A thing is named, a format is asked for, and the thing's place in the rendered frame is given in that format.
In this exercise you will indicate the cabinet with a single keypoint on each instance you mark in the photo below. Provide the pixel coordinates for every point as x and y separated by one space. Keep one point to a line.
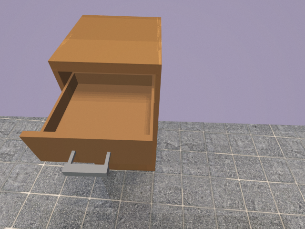
114 44

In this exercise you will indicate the drawer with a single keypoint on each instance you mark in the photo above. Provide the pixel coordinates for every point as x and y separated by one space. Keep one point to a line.
98 113

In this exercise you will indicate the handle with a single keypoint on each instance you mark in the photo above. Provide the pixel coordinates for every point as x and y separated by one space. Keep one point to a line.
86 170

